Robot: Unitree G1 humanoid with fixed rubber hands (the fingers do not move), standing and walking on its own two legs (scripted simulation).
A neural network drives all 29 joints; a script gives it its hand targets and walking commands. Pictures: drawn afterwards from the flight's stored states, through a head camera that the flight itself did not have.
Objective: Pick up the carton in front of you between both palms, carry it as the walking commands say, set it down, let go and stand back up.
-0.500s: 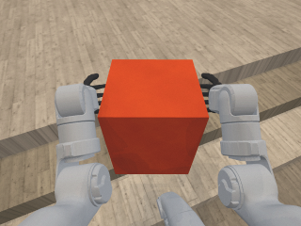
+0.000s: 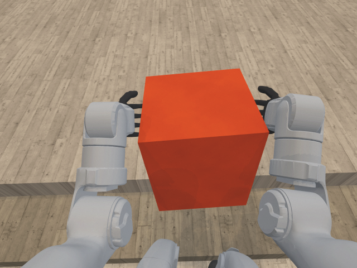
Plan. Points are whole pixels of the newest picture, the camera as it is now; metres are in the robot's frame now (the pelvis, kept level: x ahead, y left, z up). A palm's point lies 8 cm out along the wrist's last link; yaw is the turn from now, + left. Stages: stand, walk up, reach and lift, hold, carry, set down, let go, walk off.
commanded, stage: carry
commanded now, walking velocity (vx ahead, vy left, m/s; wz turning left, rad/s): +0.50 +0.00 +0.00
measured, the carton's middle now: (197, 142) +0.37 +0.02 +0.05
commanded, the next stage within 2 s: none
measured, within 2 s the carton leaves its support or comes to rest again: neither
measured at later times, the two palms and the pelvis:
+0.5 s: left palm out of the picture +0.66 +0.17 +0.27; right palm out of the picture +0.62 -0.12 +0.27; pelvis +0.27 +0.07 +0.12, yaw -1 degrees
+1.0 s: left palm out of the picture +0.94 +0.19 +0.41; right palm out of the picture +0.97 -0.10 +0.42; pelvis +0.58 +0.00 +0.23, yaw +0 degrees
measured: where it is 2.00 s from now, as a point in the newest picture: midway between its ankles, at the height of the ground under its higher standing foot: (204, 84)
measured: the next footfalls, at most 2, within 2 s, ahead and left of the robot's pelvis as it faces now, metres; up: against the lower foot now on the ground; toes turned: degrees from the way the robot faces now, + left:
left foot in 0.34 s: +0.38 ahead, +0.15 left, +0.14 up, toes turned +6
right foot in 0.94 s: +0.77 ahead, -0.06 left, +0.29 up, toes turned -8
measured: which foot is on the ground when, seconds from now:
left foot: up 0.00-0.32, down 0.34-0.94, up 0.96-1.00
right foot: down 0.00-0.42, up 0.44-0.92, down 0.94-1.00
